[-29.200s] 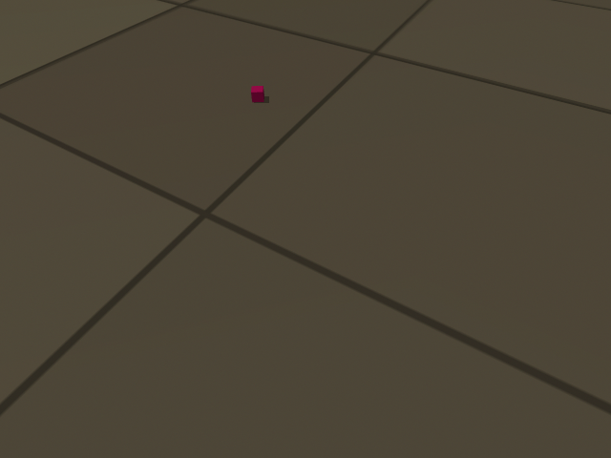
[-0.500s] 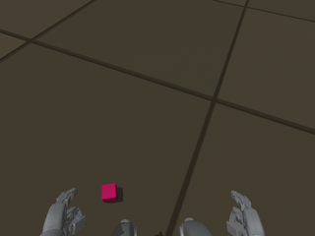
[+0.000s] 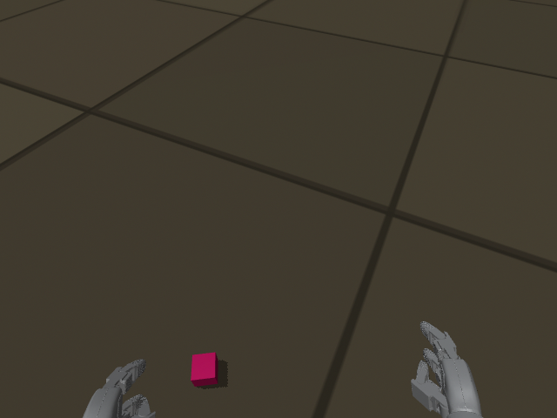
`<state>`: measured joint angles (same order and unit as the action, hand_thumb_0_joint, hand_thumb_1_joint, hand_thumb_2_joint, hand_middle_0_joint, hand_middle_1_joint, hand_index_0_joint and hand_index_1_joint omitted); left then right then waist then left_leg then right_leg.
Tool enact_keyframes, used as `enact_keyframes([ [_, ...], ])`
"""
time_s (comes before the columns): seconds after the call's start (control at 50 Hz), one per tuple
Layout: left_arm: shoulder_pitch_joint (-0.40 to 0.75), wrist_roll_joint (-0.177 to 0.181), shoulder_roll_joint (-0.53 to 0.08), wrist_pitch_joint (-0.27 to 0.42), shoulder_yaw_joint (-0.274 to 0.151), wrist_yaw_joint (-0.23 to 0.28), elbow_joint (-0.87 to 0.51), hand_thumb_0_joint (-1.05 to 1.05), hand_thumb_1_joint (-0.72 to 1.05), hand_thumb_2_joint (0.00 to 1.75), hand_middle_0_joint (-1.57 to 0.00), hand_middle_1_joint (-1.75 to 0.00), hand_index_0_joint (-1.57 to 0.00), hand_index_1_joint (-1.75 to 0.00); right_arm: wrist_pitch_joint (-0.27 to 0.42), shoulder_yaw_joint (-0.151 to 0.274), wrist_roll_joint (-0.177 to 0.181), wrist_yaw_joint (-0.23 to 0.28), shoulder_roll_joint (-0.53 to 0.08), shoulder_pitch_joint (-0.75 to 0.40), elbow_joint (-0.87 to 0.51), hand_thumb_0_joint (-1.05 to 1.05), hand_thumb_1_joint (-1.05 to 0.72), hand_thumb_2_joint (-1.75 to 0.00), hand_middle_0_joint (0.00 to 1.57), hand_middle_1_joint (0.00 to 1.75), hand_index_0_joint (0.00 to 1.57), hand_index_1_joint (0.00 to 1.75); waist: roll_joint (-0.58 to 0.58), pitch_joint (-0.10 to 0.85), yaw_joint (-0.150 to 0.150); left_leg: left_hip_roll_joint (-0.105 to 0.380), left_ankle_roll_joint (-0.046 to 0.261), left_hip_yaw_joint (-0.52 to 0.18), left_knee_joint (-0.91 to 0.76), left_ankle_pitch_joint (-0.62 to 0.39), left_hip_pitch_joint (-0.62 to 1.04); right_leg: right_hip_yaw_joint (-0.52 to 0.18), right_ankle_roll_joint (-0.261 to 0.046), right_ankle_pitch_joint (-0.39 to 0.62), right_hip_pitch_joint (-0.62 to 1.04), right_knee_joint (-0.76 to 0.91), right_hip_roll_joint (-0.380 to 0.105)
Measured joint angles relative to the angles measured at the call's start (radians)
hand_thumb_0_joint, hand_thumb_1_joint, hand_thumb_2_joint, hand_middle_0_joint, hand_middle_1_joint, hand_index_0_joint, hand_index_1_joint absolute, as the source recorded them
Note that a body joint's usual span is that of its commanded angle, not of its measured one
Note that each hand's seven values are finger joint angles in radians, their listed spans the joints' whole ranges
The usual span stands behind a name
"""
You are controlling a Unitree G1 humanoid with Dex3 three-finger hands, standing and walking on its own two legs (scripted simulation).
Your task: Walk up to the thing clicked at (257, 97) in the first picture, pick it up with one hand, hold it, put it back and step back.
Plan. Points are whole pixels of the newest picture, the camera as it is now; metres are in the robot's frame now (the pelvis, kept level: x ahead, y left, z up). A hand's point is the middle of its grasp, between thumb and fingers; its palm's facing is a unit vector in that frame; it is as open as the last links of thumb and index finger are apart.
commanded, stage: home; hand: left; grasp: from above
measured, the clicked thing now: (205, 369) +0.42 +0.23 -0.68
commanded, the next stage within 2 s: stand in 1.66 s
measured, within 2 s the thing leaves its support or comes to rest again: neither
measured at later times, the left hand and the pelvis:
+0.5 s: hand out of the picture +0.16 +0.18 -0.05, palm faces +0.04 -0.98 -0.20, open 8.3 cm; pelvis -0.01 +0.00 +0.00, yaw -1 degrees
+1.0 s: hand (151, 416) +0.17 +0.18 -0.05, palm faces +0.04 -0.98 -0.21, open 8.5 cm; pelvis +0.00 +0.00 +0.00, yaw -1 degrees
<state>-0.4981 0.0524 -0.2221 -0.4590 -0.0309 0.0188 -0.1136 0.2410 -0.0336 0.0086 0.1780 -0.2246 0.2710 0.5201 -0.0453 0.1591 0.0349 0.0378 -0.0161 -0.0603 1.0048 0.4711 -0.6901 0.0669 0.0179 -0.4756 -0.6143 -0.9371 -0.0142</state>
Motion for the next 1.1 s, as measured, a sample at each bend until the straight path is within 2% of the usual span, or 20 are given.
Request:
enact_keyframes([
  [0.38,0.003,0.001,-0.001,0.004,-0.001,0.002,0.004,0.01,0.77,0.82,-0.19,-0.28,-0.19,-0.27,0.005,-0.003,0.0,0.007,0.005,0.032,0.031,0.02,-0.9,-0.9,0.21,0.3,0.21,0.3,-0.006,-0.007,0.006,0.003,0.001,0.008,0.001,-0.006,-0.002,-0.009,0.001,0.009,-0.006,-0.003,0.003],
  [1.1,0.0,0.0,-0.007,0.005,0.004,0.005,-0.009,0.01,0.71,0.79,-0.18,-0.27,-0.18,-0.26,0.004,0.002,-0.001,0.008,0.009,0.021,0.034,0.02,-0.9,-0.9,0.21,0.3,0.21,0.3,-0.003,-0.001,0.001,0.003,0.004,0.01,0.008,0.015,-0.002,-0.012,0.005,-0.007,-0.005,-0.003,0.003],
])
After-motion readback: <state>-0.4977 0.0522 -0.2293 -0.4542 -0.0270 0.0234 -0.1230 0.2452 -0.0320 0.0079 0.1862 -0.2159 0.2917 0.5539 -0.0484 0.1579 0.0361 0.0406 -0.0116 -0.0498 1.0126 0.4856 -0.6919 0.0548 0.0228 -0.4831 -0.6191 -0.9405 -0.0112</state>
